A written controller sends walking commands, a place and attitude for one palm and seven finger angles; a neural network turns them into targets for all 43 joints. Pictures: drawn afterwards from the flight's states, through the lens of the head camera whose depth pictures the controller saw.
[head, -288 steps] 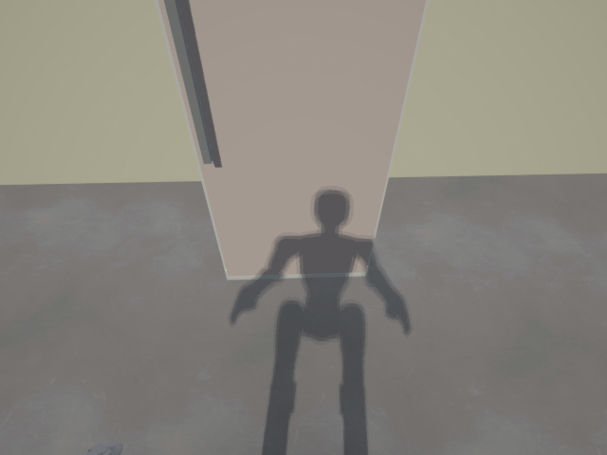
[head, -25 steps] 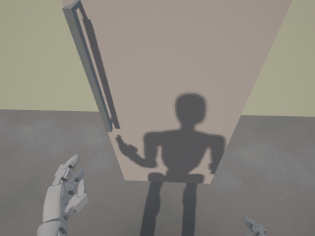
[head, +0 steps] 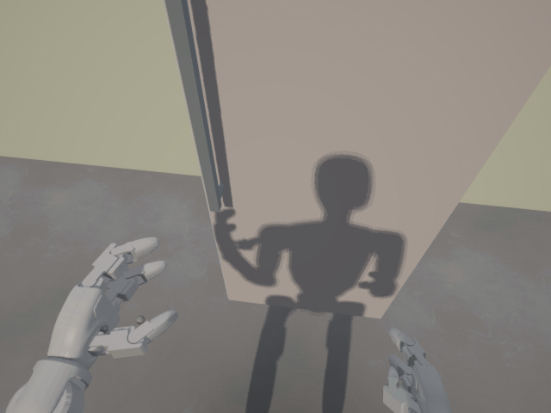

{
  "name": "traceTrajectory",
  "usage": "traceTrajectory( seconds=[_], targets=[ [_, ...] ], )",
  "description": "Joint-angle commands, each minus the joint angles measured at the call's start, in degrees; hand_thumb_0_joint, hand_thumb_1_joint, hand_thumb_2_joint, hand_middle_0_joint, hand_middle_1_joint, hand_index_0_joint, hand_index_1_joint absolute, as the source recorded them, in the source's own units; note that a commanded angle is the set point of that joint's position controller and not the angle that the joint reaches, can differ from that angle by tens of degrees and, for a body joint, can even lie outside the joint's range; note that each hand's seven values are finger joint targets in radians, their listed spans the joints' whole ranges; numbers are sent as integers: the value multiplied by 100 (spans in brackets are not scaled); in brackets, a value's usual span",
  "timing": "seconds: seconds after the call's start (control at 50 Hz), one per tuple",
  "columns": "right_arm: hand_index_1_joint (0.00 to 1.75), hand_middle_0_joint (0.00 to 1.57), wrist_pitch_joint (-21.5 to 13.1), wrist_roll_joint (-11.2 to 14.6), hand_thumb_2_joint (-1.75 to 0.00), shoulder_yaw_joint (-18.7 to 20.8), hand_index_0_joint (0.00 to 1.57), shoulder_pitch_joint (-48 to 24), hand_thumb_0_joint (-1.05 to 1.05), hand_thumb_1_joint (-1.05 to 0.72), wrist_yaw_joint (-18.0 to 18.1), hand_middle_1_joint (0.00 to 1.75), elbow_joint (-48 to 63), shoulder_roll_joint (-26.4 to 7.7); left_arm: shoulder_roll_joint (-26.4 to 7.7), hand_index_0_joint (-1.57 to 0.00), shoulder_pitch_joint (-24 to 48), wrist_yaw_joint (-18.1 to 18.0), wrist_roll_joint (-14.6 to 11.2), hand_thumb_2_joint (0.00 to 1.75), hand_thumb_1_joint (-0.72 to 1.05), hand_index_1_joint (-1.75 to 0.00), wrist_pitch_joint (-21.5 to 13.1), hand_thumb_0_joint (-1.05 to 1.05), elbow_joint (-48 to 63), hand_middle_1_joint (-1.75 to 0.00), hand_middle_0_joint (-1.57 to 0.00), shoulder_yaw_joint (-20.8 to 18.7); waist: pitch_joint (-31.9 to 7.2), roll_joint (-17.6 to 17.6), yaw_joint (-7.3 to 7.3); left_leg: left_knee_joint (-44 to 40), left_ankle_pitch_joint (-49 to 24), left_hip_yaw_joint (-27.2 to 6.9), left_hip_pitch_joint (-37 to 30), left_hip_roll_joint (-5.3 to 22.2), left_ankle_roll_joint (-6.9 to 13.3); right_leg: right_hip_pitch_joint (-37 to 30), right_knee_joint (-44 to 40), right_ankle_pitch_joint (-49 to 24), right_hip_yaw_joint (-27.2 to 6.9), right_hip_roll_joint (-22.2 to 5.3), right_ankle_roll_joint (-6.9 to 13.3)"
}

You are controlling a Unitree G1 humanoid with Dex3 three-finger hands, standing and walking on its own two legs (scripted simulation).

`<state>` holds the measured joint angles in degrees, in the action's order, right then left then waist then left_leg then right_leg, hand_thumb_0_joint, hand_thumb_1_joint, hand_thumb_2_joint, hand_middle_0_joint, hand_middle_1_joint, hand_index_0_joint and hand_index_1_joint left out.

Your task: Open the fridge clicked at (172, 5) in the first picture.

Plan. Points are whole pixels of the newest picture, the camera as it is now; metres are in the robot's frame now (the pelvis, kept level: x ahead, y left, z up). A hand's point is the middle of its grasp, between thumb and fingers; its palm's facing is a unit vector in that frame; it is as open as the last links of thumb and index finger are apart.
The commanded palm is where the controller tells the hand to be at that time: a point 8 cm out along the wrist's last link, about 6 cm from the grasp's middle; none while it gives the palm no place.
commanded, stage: raise the hand to about handle height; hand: left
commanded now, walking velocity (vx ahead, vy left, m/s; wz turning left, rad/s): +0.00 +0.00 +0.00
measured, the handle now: (203, 114) +0.52 +0.17 +0.16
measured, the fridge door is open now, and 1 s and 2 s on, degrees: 0 0 0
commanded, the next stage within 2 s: move the hooked fingers beside the handle in 1.40 s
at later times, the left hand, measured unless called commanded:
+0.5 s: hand (75, 244) +0.25 +0.25 +0.17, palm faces +0.04 -0.99 -0.09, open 13.2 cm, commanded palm +0.22 +0.29 +0.18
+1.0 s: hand (37, 160) +0.29 +0.27 +0.25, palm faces +0.05 -0.99 -0.10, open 14.0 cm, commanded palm +0.25 +0.30 +0.25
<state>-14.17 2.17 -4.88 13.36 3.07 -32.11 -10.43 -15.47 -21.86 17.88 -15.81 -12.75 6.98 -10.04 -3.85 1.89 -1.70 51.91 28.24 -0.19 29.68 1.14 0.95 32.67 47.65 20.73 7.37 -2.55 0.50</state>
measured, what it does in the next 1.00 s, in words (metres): stands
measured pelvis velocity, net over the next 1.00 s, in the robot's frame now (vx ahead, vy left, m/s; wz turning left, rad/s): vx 0.01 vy -0.01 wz -0.01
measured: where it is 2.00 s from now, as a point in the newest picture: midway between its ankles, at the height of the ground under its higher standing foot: outside the picture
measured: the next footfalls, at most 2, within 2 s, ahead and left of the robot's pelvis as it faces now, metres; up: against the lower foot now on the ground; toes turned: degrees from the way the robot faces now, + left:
none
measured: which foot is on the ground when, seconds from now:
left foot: down 0.00-1.00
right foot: down 0.00-1.00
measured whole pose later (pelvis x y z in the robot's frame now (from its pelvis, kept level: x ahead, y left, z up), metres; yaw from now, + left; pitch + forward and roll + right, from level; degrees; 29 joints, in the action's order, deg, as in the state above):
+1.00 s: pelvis +0.01 -0.01 +0.04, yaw +0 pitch -3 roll +0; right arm -13.3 4.8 -5.7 12.9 5.3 -35.5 -16.6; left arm -29.6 11.6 27.7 -19.5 12.6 -8.9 -28.3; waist -1.1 4.0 -3.3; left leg 28.0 17.7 0.8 7.4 0.9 0.1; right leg 11.9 26.8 12.0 6.7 -1.4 1.2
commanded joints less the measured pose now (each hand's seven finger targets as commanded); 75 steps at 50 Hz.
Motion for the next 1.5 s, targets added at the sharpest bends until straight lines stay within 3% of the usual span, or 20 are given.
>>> traceTrajectory(
  seconds=[0.0, 0.06, 0.12, 0.26, 0.32, 0.38, 0.48, 0.56, 0.62, 0.66, 0.72, 0.88, 0.94, 1.02, 1.08, 1.12, 1.2, 1.34, 1.4, 1.48],
  targets=[
    [30, 20, -532, 48, -90, 503, 20, -545, 0, -90, 127, 30, 989, -924, -722, -26, 153, -193, -342, 54, 6, -84, 24, 0, 1355, -84, -26, -879, -933, -94, -101, -1415, -1882, -250, -210, -79, -71, -1405, -820, -1077, -204, 203, 55],
    [30, 20, -643, 33, -90, 489, 20, -437, 0, -90, 93, 30, 899, -970, -820, -27, 296, -207, -342, 51, -1, -88, 10, 0, 1421, -88, -27, -974, -917, -38, -101, -1555, -2081, -233, -394, -63, -108, -1518, -894, -1236, -194, 224, 64],
    [30, 20, -738, 43, -90, 479, 20, -415, 0, -90, 98, 30, 818, -1053, -855, -27, 516, -136, -336, 48, -8, -93, 86, 0, 1316, -93, -27, -958, -596, -32, -69, -1684, -2082, -228, -475, -61, -110, -1539, -1036, -1228, -193, 227, 78],
    [30, 20, -874, 85, -90, 454, 20, -346, 0, -90, 208, 30, 702, -1113, -1328, -28, 1324, -13, -393, 41, -24, -103, 360, 0, 1631, -103, -28, -1323, -720, 404, -107, -1998, -2431, -250, -1135, -59, -141, -1887, -1343, -1511, -189, 199, 86],
    [30, 20, -863, 98, -90, 414, 20, -381, 0, -90, 254, 30, 615, -1153, -1421, -29, 1725, 43, -445, 38, -31, -108, 557, 0, 1340, -108, -29, -1405, -400, 187, -112, -2163, -2368, -277, -1206, -48, -122, -1979, -1524, -1487, -183, 239, 93],
    [30, 20, -841, 130, -90, 388, 20, -446, 0, -90, 307, 30, 602, -1152, -1572, -29, 2229, 141, -433, 35, -38, -112, 803, 0, 1203, -112, -29, -1483, -407, 434, -121, -2338, -2300, -265, -1428, -65, -111, -2073, -1682, -1456, -200, 218, 82],
    [30, 20, -730, 148, -90, 314, 20, -555, 0, -90, 331, 30, 579, -1147, -1856, -30, 2734, 383, -502, 30, -50, -120, 1240, 0, 790, -120, -30, -1737, -357, 308, -159, -2496, -2412, -211, -1601, -88, -56, -2341, -1934, -1714, -262, 219, 79],
    [30, 20, -615, 173, -90, 256, 20, -644, 0, -90, 339, 30, 610, -1118, -2125, -30, 3429, 500, -506, 30, -50, -120, 1481, 0, 729, -120, -30, -1897, -451, 375, -163, -2627, -2435, -195, -1816, -95, -33, -2493, -2091, -1750, -287, 230, 84],
    [30, 20, -538, 181, -90, 226, 20, -701, 0, -90, 339, 30, 599, -1124, -2313, -30, 3645, 575, -530, 30, -50, -120, 1650, 0, 434, -120, -30, -2064, -440, 211, -189, -2670, -2448, -183, -1843, -108, -10, -2632, -2202, -1796, -327, 230, 88],
    [30, 20, -480, 199, -90, 206, 20, -758, 0, -90, 345, 30, 614, -1112, -2430, -30, 4024, 630, -514, 30, -50, -120, 1751, 0, 384, -120, -30, -2100, -481, 359, -166, -2732, -2386, -176, -1897, -123, -10, -2631, -2258, -1761, -341, 208, 87],
    [30, 20, -413, 212, -90, 196, 20, -807, 0, -90, 349, 30, 611, -1120, -2594, -30, 4237, 708, -518, 30, -50, -120, 1895, 0, 51, -120, -30, -2190, -445, 118, -177, -2764, -2327, -167, -1892, -120, 30, -2707, -2364, -1695, -400, 201, 82],
    [30, 20, -306, 267, -90, 203, 20, -901, 0, -90, 318, 30, 656, -1165, -3135, -30, 5159, 870, -472, 30, -50, -120, 2139, 0, -269, -120, -30, -2452, -717, 251, -176, -2840, -2322, -150, -2016, -154, 56, -2856, -2460, -1698, -479, 135, 76],
    [30, 20, -233, 292, -90, 223, 20, -856, 0, -90, 260, 30, 663, -1204, -2823, -30, 4623, 1003, -509, 30, -50, -120, 2305, 0, -851, -120, -30, -2255, -471, 28, -186, -2801, -2318, -98, -1847, -133, 50, -2756, -2435, -1768, -522, 103, 78],
    [30, 20, -177, 303, -90, 276, 20, -938, 0, -90, 211, 30, 792, -1240, -2936, -30, 4584, 995, -540, 30, -50, -120, 2345, 0, -559, -120, -30, -2346, -585, -129, -235, -2730, -2246, -88, -1824, -131, 55, -2761, -2413, -1581, -590, 85, 53],
    [30, 20, -198, 279, -90, 275, 20, -949, 0, -90, 230, 30, 864, -1176, -3123, -30, 4861, 839, -521, 30, -50, -120, 2202, 0, 21, -120, -30, -2555, -969, 292, -247, -2739, -2434, -59, -2026, -162, 60, -2909, -2356, -1800, -549, 109, 64],
    [30, 20, -213, 253, -90, 273, 20, -907, 0, -90, 237, 30, 802, -1164, -3171, -30, 4765, 746, -529, 30, -50, -120, 2108, 0, 41, -120, -30, -2641, -751, 103, -254, -2769, -2414, -62, -1992, -132, 70, -2870, -2424, -1764, -543, 131, 59],
    [30, 20, -245, 282, -90, 268, 20, -884, 0, -90, 304, 30, 746, -1169, -3034, -30, 4996, 654, -410, 30, -50, -120, 2115, 0, 6, -120, -30, -2455, -558, 526, -174, -2894, -2174, -55, -2066, -146, 54, -2659, -2483, -1485, -479, 148, 71],
    [30, 20, -225, 284, -90, 238, 20, -881, 0, -90, 309, 30, 712, -1199, -2894, -30, 4910, 821, -436, 30, -50, -120, 2253, 0, -311, -120, -30, -2284, -474, 159, -136, -2911, -2174, -95, -2036, -138, 66, -2684, -2513, -1539, -486, 158, 61],
    [30, 20, -232, 288, -90, 247, 20, -894, 0, -90, 303, 30, 732, -1181, -2907, -30, 4928, 856, -468, 30, -50, -120, 2209, 0, -195, -120, -30, -2321, -685, 188, -146, -2869, -2322, -91, -2132, -146, 67, -2731, -2450, -1725, -448, 169, 58],
    [30, 20, -215, 277, -90, 238, 20, -881, 0, -90, 288, 30, 716, -1176, -2940, -30, 4872, 846, -489, 30, -50, -120, 2201, 0, -316, -120, -30, -2389, -608, 185, -164, -2893, -2280, -94, -2069, -149, 54, -2707, -2477, -1691, -450, 174, 63]
  ],
)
